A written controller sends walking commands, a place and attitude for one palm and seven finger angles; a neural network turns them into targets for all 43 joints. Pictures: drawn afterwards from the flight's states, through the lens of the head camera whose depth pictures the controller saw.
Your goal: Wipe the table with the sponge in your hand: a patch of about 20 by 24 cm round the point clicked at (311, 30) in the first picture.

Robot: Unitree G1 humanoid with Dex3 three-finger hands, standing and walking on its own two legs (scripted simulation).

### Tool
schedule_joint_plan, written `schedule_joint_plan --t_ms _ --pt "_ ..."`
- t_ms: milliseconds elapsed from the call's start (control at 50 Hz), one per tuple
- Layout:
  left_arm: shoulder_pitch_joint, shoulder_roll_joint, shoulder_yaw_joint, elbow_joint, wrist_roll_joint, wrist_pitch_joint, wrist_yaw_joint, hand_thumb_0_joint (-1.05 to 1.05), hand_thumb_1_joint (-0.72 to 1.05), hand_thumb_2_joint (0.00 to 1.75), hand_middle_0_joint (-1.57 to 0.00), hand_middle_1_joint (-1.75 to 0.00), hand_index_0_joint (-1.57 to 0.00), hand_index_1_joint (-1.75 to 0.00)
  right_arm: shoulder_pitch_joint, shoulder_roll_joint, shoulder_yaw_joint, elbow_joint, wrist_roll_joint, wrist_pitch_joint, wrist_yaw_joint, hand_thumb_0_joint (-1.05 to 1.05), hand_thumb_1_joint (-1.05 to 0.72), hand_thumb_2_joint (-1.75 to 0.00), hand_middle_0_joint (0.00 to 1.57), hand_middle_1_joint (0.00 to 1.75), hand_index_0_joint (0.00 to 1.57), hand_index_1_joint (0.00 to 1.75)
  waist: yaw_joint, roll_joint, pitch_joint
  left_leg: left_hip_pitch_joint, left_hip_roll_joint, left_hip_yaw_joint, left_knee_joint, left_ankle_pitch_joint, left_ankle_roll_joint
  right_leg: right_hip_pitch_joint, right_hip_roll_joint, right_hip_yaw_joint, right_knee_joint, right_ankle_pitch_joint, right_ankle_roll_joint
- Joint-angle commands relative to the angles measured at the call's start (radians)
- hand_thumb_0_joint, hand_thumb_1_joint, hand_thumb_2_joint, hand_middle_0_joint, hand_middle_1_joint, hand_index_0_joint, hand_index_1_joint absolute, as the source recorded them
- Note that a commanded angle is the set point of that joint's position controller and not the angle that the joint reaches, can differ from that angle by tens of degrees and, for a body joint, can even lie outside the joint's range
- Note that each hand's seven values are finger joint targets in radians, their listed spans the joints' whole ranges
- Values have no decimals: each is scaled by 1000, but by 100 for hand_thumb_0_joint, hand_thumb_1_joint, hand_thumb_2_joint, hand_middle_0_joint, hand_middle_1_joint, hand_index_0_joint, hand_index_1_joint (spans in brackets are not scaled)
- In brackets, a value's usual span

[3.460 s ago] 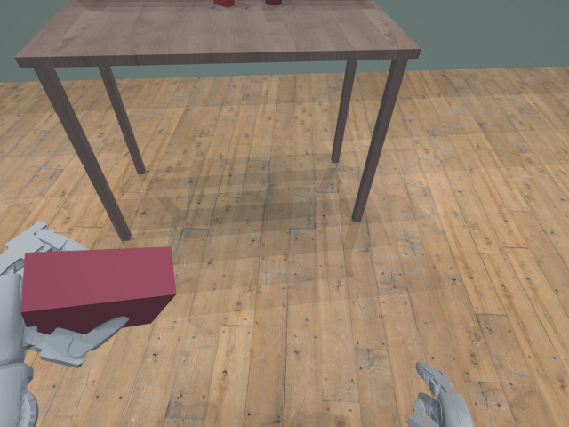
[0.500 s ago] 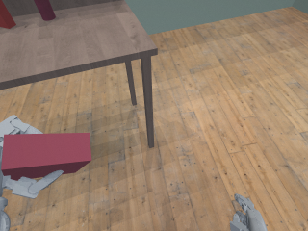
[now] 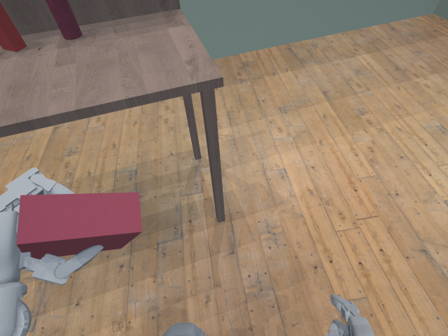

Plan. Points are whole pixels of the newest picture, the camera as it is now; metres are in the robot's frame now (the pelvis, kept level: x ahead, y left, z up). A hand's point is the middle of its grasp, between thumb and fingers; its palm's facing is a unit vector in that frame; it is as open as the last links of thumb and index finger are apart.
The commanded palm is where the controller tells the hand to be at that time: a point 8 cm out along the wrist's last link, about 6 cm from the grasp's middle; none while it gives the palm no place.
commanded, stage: take the last steps up to it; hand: left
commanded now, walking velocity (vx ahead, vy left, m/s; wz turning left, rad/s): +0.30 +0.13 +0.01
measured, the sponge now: (98, 226) +0.23 +0.19 +0.15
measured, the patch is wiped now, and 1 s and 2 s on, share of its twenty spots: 0.00 0.00 0.00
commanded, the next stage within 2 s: come to a stop and stand still in 1.28 s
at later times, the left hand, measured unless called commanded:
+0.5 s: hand (69, 161) +0.32 +0.25 +0.18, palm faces +0.35 -0.80 -0.48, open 9.6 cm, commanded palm +0.27 +0.30 +0.18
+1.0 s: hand (79, 106) +0.46 +0.29 +0.18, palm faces +0.38 -0.82 -0.43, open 9.6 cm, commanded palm +0.39 +0.32 +0.18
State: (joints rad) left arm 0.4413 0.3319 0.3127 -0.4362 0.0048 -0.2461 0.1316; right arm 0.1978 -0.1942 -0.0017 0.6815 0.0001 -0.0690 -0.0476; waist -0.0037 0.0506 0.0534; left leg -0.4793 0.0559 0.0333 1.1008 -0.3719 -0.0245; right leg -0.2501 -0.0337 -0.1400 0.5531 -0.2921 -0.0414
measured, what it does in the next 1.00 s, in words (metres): walks ahead: left foot, then right foot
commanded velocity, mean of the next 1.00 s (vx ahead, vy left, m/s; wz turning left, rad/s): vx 0.29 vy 0.11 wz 0.01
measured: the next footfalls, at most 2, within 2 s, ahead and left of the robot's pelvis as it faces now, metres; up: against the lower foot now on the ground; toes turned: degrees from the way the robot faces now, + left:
left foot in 0.22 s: +0.13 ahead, +0.15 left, +0.00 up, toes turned +8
right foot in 0.54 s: +0.18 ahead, -0.09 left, +0.00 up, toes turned -11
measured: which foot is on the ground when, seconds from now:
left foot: up 0.00-0.20, down 0.22-0.54, up 0.56-0.84, down 0.86-1.00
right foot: down 0.00-0.24, up 0.26-0.52, down 0.54-0.88, up 0.90-1.00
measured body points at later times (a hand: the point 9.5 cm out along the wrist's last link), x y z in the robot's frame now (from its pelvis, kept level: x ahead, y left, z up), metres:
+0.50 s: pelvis +0.10 +0.02 +0.00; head +0.13 +0.01 +0.45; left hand +0.30 +0.29 +0.21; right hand +0.25 -0.18 -0.10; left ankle +0.09 +0.14 -0.73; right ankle +0.13 -0.08 -0.72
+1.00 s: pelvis +0.22 +0.05 +0.00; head +0.24 +0.06 +0.45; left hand +0.43 +0.33 +0.20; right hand +0.38 -0.19 -0.08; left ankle +0.25 +0.17 -0.73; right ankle +0.16 -0.06 -0.67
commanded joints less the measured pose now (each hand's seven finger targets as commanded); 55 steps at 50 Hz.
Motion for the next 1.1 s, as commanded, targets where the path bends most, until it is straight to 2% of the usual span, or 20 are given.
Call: schedule_joint_plan --t_ms 0,160,200,220,240,280,360,460,500,520,540,600,660,800,820,860,880,940,1020,1080 --pt "12 224 209 -229 -26 -79 34 0 10 130 -120 -160 -120 -160 -80 -84 -41 -196 -6 -39 -12 0 -90 -90 20 30 20 30 7 -169 -123 -40 47 26 -239 59 7 140 -275 238 -247 295 -115" --pt "-67 195 152 -263 -25 -53 59 0 10 130 -120 -160 -120 -160 -50 -101 -61 -234 -2 -55 -28 0 -90 -90 20 30 20 30 6 -124 -125 307 -12 148 -661 142 37 51 -199 196 -106 59 -50" --pt "-109 188 144 -293 -28 -58 57 0 10 130 -120 -160 -120 -160 -36 -144 -78 -244 8 -57 -30 0 -90 -90 20 30 20 30 -14 120 -162 489 163 -106 -734 238 133 -136 -65 90 212 9 22" --pt "-122 197 136 -283 -27 -70 50 0 10 130 -120 -160 -120 -160 -39 -133 -73 -242 11 -60 -27 0 -90 -90 20 30 20 30 -9 263 -162 527 317 -332 -806 185 211 -284 -8 39 428 -330 49" --pt "-118 224 155 -262 -19 -71 53 0 10 130 -120 -160 -120 -160 -49 -110 -56 -233 1 -70 -29 0 -90 -90 20 30 20 30 -17 269 -123 450 375 -453 -864 106 279 -345 -21 94 576 -334 46" --pt "-103 217 150 -303 -20 -69 47 0 10 130 -120 -160 -120 -160 -50 -115 -67 -211 9 -83 -20 0 -90 -90 20 30 20 30 -9 145 -94 440 335 -350 -826 183 290 -416 -72 128 594 -250 56" --pt "5 196 167 -345 -31 -63 42 0 10 130 -120 -160 -120 -160 -48 -114 -63 -202 5 -106 -14 0 -90 -90 20 30 20 30 9 182 -143 348 234 -103 -803 284 221 -235 -59 37 352 -132 67" --pt "1 189 173 -245 -30 -44 44 0 10 130 -120 -160 -120 -160 -49 -115 -50 -188 1 -102 -25 0 -90 -90 20 30 20 30 5 133 -149 253 193 5 -679 206 138 34 8 -65 0 -14 70" --pt "-33 204 179 -199 -20 -39 44 0 10 130 -120 -160 -120 -160 -51 -100 -52 -186 6 -84 -26 0 -90 -90 20 30 20 30 13 -82 -182 75 103 85 -364 103 89 237 -124 151 -150 26 -2" --pt "-31 231 194 -163 -19 -33 45 0 10 130 -120 -160 -120 -160 -57 -74 -42 -202 6 -77 -22 0 -90 -90 20 30 20 30 14 -342 -181 -166 -31 114 -93 -115 42 340 -348 564 -238 110 -117" --pt "-71 233 200 -162 -40 -33 41 0 10 130 -120 -160 -120 -160 -76 -105 -57 -200 4 -80 -14 0 -90 -90 20 30 20 30 22 -373 -152 -220 -11 -10 75 -153 22 284 -432 680 -294 54 -156" --pt "-50 229 197 -220 -27 -70 28 0 10 130 -120 -160 -120 -160 -85 -97 -42 -166 0 -55 -4 0 -90 -90 20 30 20 30 7 -164 -93 -242 52 -64 152 -28 -5 219 -370 398 -248 273 -144" --pt "-43 220 189 -271 -16 -86 36 0 10 130 -120 -160 -120 -160 -91 -87 -39 -185 -6 -43 -8 0 -90 -90 20 30 20 30 -2 -180 -132 -72 65 -3 -144 15 5 149 -305 188 -205 452 -100" --pt "-13 225 207 -334 -23 -67 74 0 10 130 -120 -160 -120 -160 -48 -83 -65 -235 -9 -55 -22 0 -90 -90 20 30 20 30 8 -135 -191 271 -37 178 -647 194 18 148 -213 127 -65 285 -45" --pt "-11 215 195 -318 -26 -66 71 0 10 130 -120 -160 -120 -160 -31 -103 -76 -239 -1 -52 -28 0 -90 -90 20 30 20 30 -7 -60 -190 379 -5 130 -691 212 35 75 -184 99 54 238 -20" --pt "-74 206 179 -349 -33 -81 65 0 10 130 -120 -160 -120 -160 -30 -140 -89 -255 12 -56 -19 0 -90 -90 20 30 20 30 -10 266 -208 566 308 -324 -752 467 197 -274 1 16 476 -330 58" --pt "-63 253 203 -281 -27 -83 59 0 10 130 -120 -160 -120 -160 -43 -125 -73 -237 3 -65 -21 0 -90 -90 20 30 20 30 -13 288 -192 485 378 -431 -807 349 267 -332 -17 89 628 -369 48" --pt "-54 213 176 -317 -27 -73 39 0 10 130 -120 -160 -120 -160 -53 -123 -79 -207 15 -74 -10 0 -90 -90 20 30 20 30 -1 139 -126 418 319 -253 -774 335 260 -401 -77 103 591 -229 67" --pt "3 183 158 -358 -33 -57 33 0 10 130 -120 -160 -120 -160 -55 -120 -61 -211 10 -89 -4 0 -90 -90 20 30 20 30 7 209 -153 303 226 -48 -780 353 187 -193 -41 7 338 -109 74" --pt "16 188 166 -313 -37 -40 39 0 10 130 -120 -160 -120 -160 -46 -115 -50 -206 6 -91 -14 0 -90 -90 20 30 20 30 2 173 -157 309 226 -27 -738 357 162 -93 -2 -39 131 -77 77"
